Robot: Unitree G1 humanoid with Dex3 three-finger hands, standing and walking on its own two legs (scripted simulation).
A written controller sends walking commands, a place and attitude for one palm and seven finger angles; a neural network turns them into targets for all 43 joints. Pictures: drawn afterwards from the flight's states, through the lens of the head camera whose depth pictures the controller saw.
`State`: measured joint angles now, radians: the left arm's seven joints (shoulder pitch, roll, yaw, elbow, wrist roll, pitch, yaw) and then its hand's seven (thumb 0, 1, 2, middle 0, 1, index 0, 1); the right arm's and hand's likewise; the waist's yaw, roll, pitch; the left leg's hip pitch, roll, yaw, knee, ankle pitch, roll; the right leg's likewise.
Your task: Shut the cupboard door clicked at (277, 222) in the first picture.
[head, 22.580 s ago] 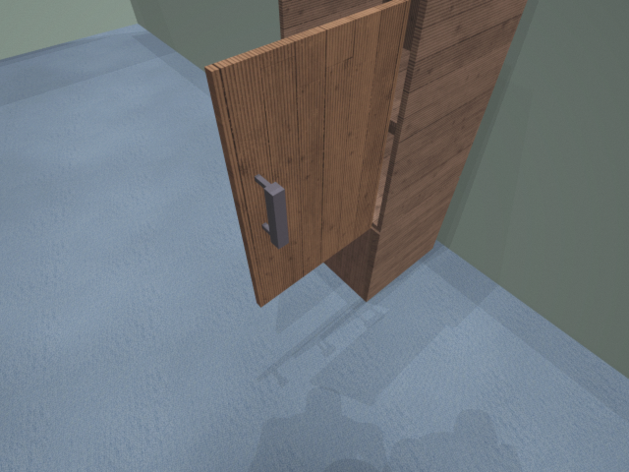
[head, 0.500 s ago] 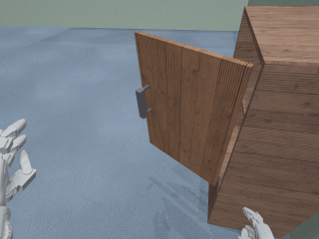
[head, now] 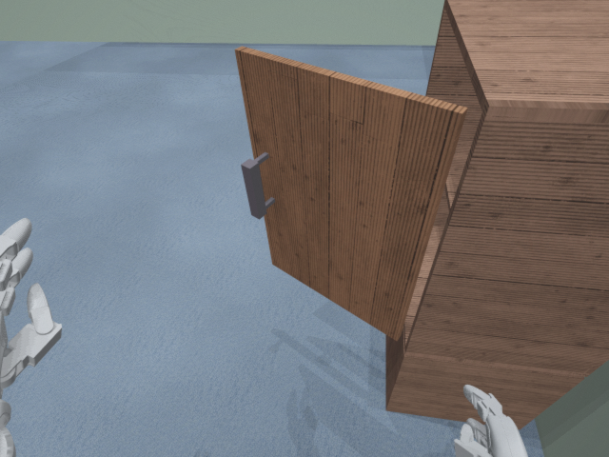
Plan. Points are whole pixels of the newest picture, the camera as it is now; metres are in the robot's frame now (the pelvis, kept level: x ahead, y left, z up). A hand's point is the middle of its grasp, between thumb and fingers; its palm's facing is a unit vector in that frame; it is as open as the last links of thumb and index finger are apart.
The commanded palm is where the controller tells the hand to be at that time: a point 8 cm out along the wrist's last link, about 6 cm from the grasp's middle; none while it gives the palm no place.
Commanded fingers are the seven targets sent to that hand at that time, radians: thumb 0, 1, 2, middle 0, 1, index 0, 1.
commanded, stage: step back with the hand held close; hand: left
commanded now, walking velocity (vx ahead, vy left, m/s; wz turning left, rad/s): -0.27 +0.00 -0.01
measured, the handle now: (261, 185) +0.64 +0.16 -0.02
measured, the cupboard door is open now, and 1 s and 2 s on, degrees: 61 61 61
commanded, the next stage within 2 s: stop stepping back and stand still in 1.28 s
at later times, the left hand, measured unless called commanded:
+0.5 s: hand (5, 386) +0.14 +0.29 +0.15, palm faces +0.43 -0.76 -0.48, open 7.4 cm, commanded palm +0.08 +0.32 +0.17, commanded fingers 0.00 0.90 0.90 -0.20 -0.30 -0.20 -0.30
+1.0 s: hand out of the picture +0.09 +0.29 +0.16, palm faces +0.43 -0.76 -0.48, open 7.4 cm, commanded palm +0.02 +0.33 +0.17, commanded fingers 0.00 0.90 0.90 -0.20 -0.30 -0.20 -0.30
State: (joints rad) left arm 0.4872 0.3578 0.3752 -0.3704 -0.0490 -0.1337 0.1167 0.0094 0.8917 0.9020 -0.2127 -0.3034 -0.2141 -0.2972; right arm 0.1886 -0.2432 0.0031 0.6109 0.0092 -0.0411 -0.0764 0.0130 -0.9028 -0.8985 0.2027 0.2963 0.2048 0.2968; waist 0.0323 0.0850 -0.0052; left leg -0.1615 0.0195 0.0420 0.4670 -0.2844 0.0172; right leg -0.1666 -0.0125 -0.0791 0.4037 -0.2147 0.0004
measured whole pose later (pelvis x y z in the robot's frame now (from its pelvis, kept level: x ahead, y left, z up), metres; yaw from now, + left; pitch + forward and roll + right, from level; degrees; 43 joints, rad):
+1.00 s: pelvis -0.11 +0.02 -0.02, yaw +2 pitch +1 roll -3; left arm 0.55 0.45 0.44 -0.53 -0.01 -0.26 0.16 0.01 0.89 0.90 -0.22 -0.30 -0.22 -0.30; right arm 0.19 -0.22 -0.01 0.59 0.00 -0.04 -0.09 0.01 -0.90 -0.90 0.20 0.30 0.21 0.30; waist -0.02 -0.01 0.01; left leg -0.47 -0.01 0.02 0.64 -0.18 0.06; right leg -0.43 0.02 0.02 0.63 -0.21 0.03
